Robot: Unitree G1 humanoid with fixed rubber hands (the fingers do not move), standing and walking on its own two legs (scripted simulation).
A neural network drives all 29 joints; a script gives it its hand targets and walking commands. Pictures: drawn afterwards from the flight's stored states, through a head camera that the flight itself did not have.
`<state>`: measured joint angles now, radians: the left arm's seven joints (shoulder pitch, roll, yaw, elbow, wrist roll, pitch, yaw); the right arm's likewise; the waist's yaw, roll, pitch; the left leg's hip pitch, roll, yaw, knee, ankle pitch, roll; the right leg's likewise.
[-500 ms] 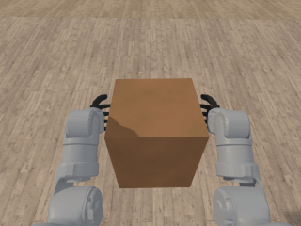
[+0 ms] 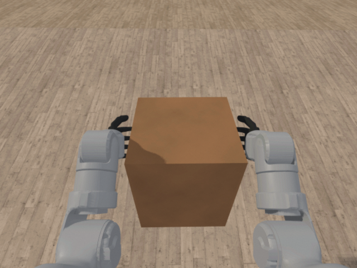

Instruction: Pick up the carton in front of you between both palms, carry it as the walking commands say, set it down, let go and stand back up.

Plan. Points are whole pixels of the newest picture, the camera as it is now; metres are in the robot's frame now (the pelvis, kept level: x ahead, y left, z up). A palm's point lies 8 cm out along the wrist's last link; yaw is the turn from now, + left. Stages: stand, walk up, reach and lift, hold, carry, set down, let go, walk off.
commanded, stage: carry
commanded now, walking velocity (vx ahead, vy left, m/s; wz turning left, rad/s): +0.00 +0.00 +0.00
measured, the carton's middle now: (182, 163) +0.34 +0.00 +0.06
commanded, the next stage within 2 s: none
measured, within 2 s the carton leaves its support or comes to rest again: neither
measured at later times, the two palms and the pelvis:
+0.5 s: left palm (113, 148) +0.32 +0.15 +0.13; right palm (255, 149) +0.32 -0.15 +0.13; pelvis -0.02 +0.00 +0.00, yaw +0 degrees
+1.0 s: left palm (118, 98) +0.45 +0.15 +0.17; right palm (243, 90) +0.46 -0.15 +0.19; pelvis +0.09 -0.01 +0.00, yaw -1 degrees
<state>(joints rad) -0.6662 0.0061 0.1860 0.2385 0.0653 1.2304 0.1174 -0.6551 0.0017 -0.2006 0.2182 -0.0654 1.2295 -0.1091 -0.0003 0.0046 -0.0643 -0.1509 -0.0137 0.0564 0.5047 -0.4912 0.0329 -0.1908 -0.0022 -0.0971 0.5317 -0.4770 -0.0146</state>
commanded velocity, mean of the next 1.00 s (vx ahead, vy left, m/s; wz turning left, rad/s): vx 0.25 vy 0.00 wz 0.00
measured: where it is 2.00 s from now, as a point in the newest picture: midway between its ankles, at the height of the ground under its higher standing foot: (174, 189)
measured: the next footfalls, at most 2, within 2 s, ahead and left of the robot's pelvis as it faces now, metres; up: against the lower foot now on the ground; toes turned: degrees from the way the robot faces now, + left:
left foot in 1.04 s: +0.23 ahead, +0.08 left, +0.03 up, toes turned +4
right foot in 1.42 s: +0.54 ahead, -0.08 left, +0.08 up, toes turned -6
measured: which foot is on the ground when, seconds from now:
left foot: down 0.00-0.80, up 0.82-1.00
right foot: down 0.00-1.00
